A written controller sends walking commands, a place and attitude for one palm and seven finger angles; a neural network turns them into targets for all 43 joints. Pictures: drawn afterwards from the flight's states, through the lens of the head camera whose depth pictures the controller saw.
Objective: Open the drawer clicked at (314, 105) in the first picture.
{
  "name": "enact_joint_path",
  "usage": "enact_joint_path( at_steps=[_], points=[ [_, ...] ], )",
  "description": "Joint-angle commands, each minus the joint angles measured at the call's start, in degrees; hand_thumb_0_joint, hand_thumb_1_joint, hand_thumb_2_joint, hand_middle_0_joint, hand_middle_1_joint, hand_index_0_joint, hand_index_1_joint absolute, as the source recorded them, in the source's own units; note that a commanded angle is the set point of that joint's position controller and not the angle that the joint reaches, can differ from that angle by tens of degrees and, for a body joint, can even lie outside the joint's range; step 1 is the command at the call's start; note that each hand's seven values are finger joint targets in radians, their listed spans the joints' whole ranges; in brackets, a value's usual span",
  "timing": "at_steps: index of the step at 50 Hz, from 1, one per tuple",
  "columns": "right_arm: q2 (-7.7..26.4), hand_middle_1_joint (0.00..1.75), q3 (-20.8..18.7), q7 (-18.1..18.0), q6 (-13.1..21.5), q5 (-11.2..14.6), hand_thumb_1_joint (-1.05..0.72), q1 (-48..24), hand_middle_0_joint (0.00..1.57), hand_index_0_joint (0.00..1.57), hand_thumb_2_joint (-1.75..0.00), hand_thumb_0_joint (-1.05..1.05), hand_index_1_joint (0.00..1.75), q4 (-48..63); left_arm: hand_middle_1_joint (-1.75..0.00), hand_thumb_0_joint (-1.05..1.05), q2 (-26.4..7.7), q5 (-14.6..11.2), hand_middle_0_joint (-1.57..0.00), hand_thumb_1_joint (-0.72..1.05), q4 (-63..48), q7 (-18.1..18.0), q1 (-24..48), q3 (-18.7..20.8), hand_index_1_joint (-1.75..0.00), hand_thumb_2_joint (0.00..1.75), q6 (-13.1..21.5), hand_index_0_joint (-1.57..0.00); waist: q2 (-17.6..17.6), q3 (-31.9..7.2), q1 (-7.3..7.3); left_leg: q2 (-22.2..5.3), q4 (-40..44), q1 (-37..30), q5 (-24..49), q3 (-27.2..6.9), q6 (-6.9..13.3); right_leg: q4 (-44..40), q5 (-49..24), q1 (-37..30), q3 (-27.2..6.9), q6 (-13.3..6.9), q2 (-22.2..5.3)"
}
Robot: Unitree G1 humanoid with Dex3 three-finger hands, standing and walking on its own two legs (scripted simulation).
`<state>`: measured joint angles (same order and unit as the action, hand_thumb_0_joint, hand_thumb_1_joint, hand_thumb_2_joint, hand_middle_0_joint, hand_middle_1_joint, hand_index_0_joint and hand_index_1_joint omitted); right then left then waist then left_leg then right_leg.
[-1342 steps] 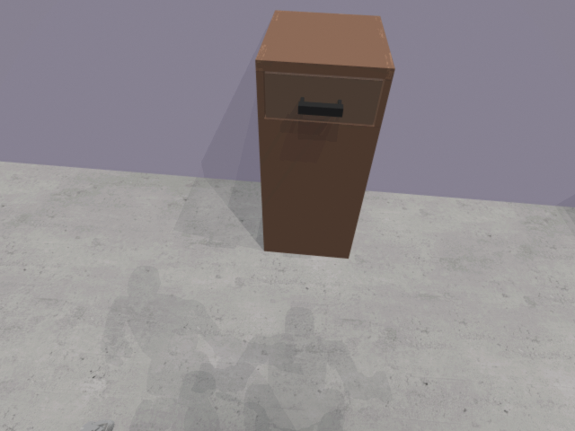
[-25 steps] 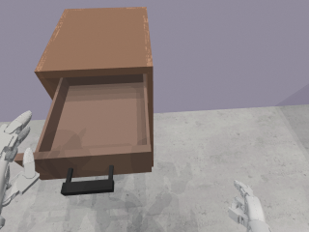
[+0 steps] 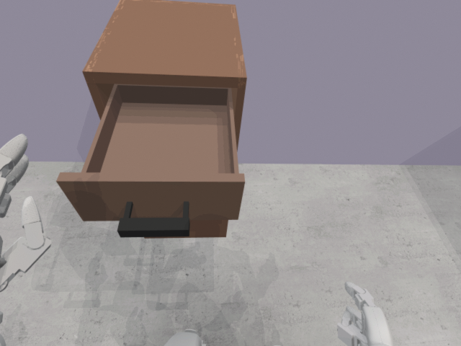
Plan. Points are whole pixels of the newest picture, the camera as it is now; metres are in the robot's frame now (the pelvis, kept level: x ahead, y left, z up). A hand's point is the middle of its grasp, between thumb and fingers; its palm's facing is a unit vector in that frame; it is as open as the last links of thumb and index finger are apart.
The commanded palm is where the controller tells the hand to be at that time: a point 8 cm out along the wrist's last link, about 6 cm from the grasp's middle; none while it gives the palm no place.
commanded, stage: step back with the hand held close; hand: left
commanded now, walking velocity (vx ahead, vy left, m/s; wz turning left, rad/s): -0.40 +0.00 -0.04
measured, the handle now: (156, 216) +0.34 +0.17 +0.00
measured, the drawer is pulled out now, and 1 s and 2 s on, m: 0.29 0.29 0.29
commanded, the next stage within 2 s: stop stepping back and stand still in 0.24 s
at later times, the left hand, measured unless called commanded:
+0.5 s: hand (33, 330) +0.11 +0.21 +0.16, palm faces +0.26 -0.82 -0.51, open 7.4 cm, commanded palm +0.04 +0.26 +0.20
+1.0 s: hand out of the picture +0.02 +0.20 +0.16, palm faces +0.38 -0.82 -0.43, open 7.4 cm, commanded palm -0.04 +0.25 +0.20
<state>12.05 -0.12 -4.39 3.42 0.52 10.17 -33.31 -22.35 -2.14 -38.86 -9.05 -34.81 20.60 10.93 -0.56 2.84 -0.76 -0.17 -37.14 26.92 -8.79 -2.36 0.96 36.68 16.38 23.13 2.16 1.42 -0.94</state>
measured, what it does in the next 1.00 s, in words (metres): walks backwards: right foot, then left foot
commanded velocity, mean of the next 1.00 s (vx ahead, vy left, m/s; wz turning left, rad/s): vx -0.02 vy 0.03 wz -0.01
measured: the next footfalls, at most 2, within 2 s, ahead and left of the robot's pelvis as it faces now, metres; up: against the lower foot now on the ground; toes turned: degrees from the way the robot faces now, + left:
right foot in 0.24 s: -0.08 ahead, -0.13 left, +0.00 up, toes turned -4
left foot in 0.44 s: -0.02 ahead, +0.06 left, +0.00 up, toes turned +1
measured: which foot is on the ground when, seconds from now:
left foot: down 0.00-0.26, up 0.28-0.42, down 0.44-0.70, up 0.72-0.88, down 0.90-1.00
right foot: up 0.00-0.22, down 0.24-1.00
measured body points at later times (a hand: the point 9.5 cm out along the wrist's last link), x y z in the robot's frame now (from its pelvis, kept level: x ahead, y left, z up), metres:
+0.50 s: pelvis -0.09 -0.02 +0.01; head -0.04 +0.00 +0.46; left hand +0.09 +0.25 +0.19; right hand +0.10 -0.26 -0.06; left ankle -0.06 +0.06 -0.72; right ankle -0.13 -0.13 -0.71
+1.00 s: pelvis -0.16 -0.04 +0.01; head -0.16 -0.04 +0.46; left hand -0.01 +0.24 +0.19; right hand +0.00 -0.29 -0.07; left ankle -0.17 +0.10 -0.72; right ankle -0.12 -0.13 -0.72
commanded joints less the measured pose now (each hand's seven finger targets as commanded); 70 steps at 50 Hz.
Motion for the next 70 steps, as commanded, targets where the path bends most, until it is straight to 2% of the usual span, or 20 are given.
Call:
enact_joint_path(
  at_steps=[1, 4, 9, 11, 14, 17, 20, 22, 24, 26, 29, 32, 35, 37, 43, 48, 56, 65, 66, 70],
  points=[
    [6.72, 0.30, -3.05, -0.43, 5.44, -0.71, -0.90, -5.14, 0.20, 0.20, -0.90, 0.00, 0.30, 10.45, -0.30, 0.00, -10.41, 1.48, -0.20, 0.90, -12.01, -1.62, 3.97, 9.71, -0.30, 0.90, 4.98, -0.20, 17.29, -5.59, 1.54, -19.33, 32.93, 15.91, -34.77, -23.47, 8.37, 29.82, 10.86, -12.58, -4.00, -0.36, 4.40],
    [6.47, 0.30, -3.45, 0.88, 6.68, -0.41, -0.90, -4.80, 0.20, 0.20, -0.90, 0.00, 0.30, 9.17, -0.30, 0.00, -8.86, 0.39, -0.20, 0.90, -11.80, -1.67, -0.55, 8.58, -0.30, 0.90, 5.20, -0.20, 9.24, -9.23, 0.06, -14.18, 21.13, -2.09, -12.71, -14.02, 7.28, 18.00, 12.77, -2.81, -3.08, -0.98, 2.27],
    [6.61, 0.30, -1.60, 2.20, 7.28, -0.73, -0.90, -5.12, 0.20, 0.20, -0.90, 0.00, 0.30, 7.13, -0.30, 0.00, -7.68, -1.68, -0.20, 0.90, -12.75, 0.20, -2.03, 6.45, -0.30, 0.90, 4.93, -0.20, 16.25, -11.67, 0.07, -10.39, 20.68, -10.08, -5.62, -9.57, 3.91, -5.82, 10.30, -7.99, 1.06, -2.06, 4.28],
    [6.66, 0.30, -1.57, 2.16, 7.08, -0.54, -0.90, -5.65, 0.20, 0.20, -0.90, 0.00, 0.30, 6.48, -0.30, 0.00, -9.85, -1.89, -0.20, 0.90, -12.56, 1.02, -0.76, 7.94, -0.30, 0.90, 5.58, -0.20, 11.43, -11.71, -0.16, -8.03, 14.67, -12.15, -1.95, -6.61, 1.67, -20.45, -1.44, -10.48, -0.06, -2.89, 2.12],
    [4.47, 0.30, -1.12, 0.94, 5.53, 0.61, -0.90, -7.56, 0.20, 0.20, -0.90, 0.00, 0.30, 6.99, -0.30, 0.00, -14.01, -2.32, -0.20, 0.90, -11.87, 0.64, 0.72, 10.51, -0.30, 0.90, 6.70, -0.20, -9.78, -12.82, 0.15, 2.68, -18.08, -8.68, -15.62, 5.14, -3.00, -22.24, -29.85, -4.32, -11.78, -10.30, -18.50],
    [2.35, 0.30, -0.59, -0.22, 3.75, 0.84, -0.90, -10.80, 0.20, 0.20, -0.90, 0.00, 0.30, 8.73, -0.30, 0.00, -9.85, -0.88, -0.20, 0.90, -5.74, 1.18, -5.05, 10.13, -0.30, 0.90, 4.11, -0.20, -12.29, -10.50, 0.25, 1.14, -18.90, 5.82, -21.95, 2.11, -2.59, -11.80, -56.66, -17.74, -5.04, -10.23, -16.48],
    [3.33, 0.30, 0.33, -0.55, 2.10, 0.92, -0.90, -8.81, 0.20, 0.20, -0.90, 0.00, 0.30, 8.85, -0.30, 0.00, -8.00, -1.02, -0.20, 0.90, -4.92, 0.91, -9.07, 9.42, -0.30, 0.90, 2.86, -0.20, 0.49, -10.90, 3.06, 1.70, 17.52, -9.31, 5.79, 6.36, -1.77, -1.08, -42.86, -16.68, 1.02, -3.20, -6.71],
    [6.21, 0.30, -2.16, 0.27, 3.18, 0.41, -0.90, -5.68, 0.20, 0.20, -0.90, 0.00, 0.30, 9.50, -0.30, 0.00, -8.93, -0.72, -0.20, 0.90, -12.29, -0.18, -5.34, 7.69, -0.30, 0.90, 3.28, -0.20, 9.64, -13.22, 1.66, -12.76, 15.32, -25.77, 38.64, -7.36, 2.30, 3.65, -1.88, -2.27, 0.39, -1.75, -2.37],
    [8.14, 0.30, -3.45, 1.25, 4.49, 1.43, -0.90, -2.90, 0.20, 0.20, -0.90, 0.00, 0.30, 9.92, -0.30, 0.00, -8.44, -0.67, -0.20, 0.90, -14.23, -0.57, -3.19, 6.11, -0.30, 0.90, 2.73, -0.20, 7.85, -12.91, 1.22, -16.12, 14.30, -26.37, 32.84, -8.18, 5.88, 6.57, 15.83, 0.63, -2.24, -1.80, -0.58],
    [6.00, 0.30, -2.03, 1.00, 5.92, -0.32, -0.90, -3.34, 0.20, 0.20, -0.90, 0.00, 0.30, 9.92, -0.30, 0.00, -11.32, -0.51, -0.20, 0.90, -16.66, -1.14, -6.63, 9.29, -0.30, 0.90, 1.90, -0.20, 15.80, -14.29, 0.95, -13.77, 17.77, -21.76, 22.80, -11.95, 4.33, 4.76, 12.94, -2.25, -0.85, -1.15, -0.43],
    [6.65, 0.30, -1.89, 1.43, 6.51, 0.48, -0.90, -3.73, 0.20, 0.20, -0.90, 0.00, 0.30, 10.14, -0.30, 0.00, -11.10, -0.26, -0.20, 0.90, -19.03, -1.62, -7.46, 8.77, -0.30, 0.90, 1.56, -0.20, 12.47, -13.79, 1.37, -11.17, 17.21, -15.90, 10.94, -7.76, 3.60, -1.67, 5.85, -8.91, 0.56, -0.88, -0.22],
    [6.80, 0.30, -1.86, 1.25, 4.78, 0.84, -0.90, -5.94, 0.20, 0.20, -0.90, 0.00, 0.30, 10.45, -0.30, 0.00, -10.51, -0.72, -0.20, 0.90, -12.34, -1.62, -8.52, 9.79, -0.30, 0.90, 1.09, -0.20, 7.04, -7.59, 1.58, -6.42, 19.40, 2.00, -22.50, -3.50, 1.32, -11.02, 4.47, -19.87, 1.07, -2.20, -1.48],
    [7.63, 0.30, -3.67, 0.79, 2.32, 0.94, -0.90, -4.21, 0.20, 0.20, -0.90, 0.00, 0.30, 9.23, -0.30, 0.00, -9.03, -1.32, -0.20, 0.90, -5.95, -0.87, -5.97, 8.56, -0.30, 0.90, 0.65, -0.20, -11.26, -2.71, 2.52, 1.78, -13.99, -6.88, -16.87, 1.47, -1.51, -29.42, 30.53, 6.40, -22.94, -10.70, -17.65],
    [7.33, 0.30, -3.38, 0.79, 1.64, 0.45, -0.90, -4.44, 0.20, 0.20, -0.90, 0.00, 0.30, 7.51, -0.30, 0.00, -7.00, -1.03, -0.20, 0.90, -2.23, -0.03, -1.59, 6.18, -0.30, 0.90, 0.34, -0.20, -9.85, -1.26, 3.62, 0.27, -22.62, -5.90, -13.16, 0.94, -1.05, -28.21, 22.29, 9.80, -19.01, -10.68, -18.47],
    [6.26, 0.30, -1.95, -0.65, 4.14, -0.10, -0.90, -4.91, 0.20, 0.20, -0.90, 0.00, 0.30, 7.01, -0.30, 0.00, -7.02, 1.13, -0.20, 0.90, -1.60, -1.50, 0.74, 3.59, -0.30, 0.90, 1.67, -0.20, -2.83, -2.95, 1.84, -0.22, 12.86, -13.56, -12.32, 5.70, 1.73, -20.92, 14.30, -2.62, -8.57, -5.76, -11.02],
    [7.07, 0.30, -1.94, 0.34, 5.77, -0.29, -0.90, -3.55, 0.20, 0.20, -0.90, 0.00, 0.30, 8.02, -0.30, 0.00, -12.03, 0.84, -0.20, 0.90, -12.97, -1.94, -0.89, 7.84, -0.30, 0.90, 3.64, -0.20, 9.19, -8.85, 0.58, -8.21, 16.73, -13.20, 0.77, -2.47, 3.56, -7.10, -4.63, -11.58, -1.61, -1.65, -3.26],
    [6.78, 0.30, -2.36, 0.57, 5.80, 0.08, -0.90, -2.56, 0.20, 0.20, -0.90, 0.00, 0.30, 7.10, -0.30, 0.00, -7.00, -0.28, -0.20, 0.90, -1.33, -1.81, -0.74, 5.45, -0.30, 0.90, 3.45, -0.20, -2.18, -3.53, 1.93, -2.37, 10.59, -9.71, -9.59, 2.30, 0.93, -18.91, 4.15, -8.92, -8.06, -3.01, -6.20],
    [6.58, 0.30, -1.89, 0.66, 4.89, -0.21, -0.90, -3.98, 0.20, 0.20, -0.90, 0.00, 0.30, 7.93, -0.30, 0.00, -7.36, 0.06, -0.20, 0.90, -3.88, -1.06, 0.22, 4.62, -0.30, 0.90, 2.93, -0.20, 2.28, -5.37, 1.19, -4.01, 17.74, -10.78, -3.56, 1.29, 0.87, -16.32, -4.85, -13.84, -2.59, -1.37, -2.61],
    [16.00, 0.30, -4.91, 5.91, 7.03, -0.45, -0.90, -4.78, 0.20, 0.20, -0.90, 0.00, 0.30, -7.42, -0.30, 0.00, -0.14, 5.19, -0.20, 0.90, 44.26, 6.73, 9.11, -15.61, -0.30, 0.90, -5.15, -0.20, 5.65, -0.19, 3.91, -5.61, 10.15, -5.12, 5.41, -1.60, 0.54, -4.98, -11.75, -6.25, 1.24, -3.01, -4.58],
    [9.80, 0.30, -2.75, 4.94, 0.87, -1.33, -0.90, 0.20, 0.20, 0.20, -0.90, 0.00, 0.30, -5.72, -0.30, 0.00, 3.57, 4.36, -0.20, 0.90, 50.55, 8.85, 10.25, -14.98, -0.30, 0.90, -10.64, -0.20, 1.78, -7.20, 1.46, -7.82, 11.15, -5.05, 8.83, -3.43, 2.71, -3.01, -7.50, -9.70, 0.11, -3.46, -2.56]
  ],
)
